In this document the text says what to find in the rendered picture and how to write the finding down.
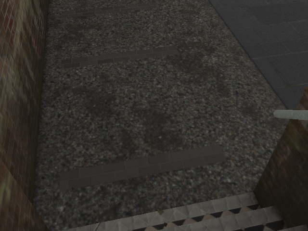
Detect stairs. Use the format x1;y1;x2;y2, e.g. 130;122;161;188
61;192;308;231

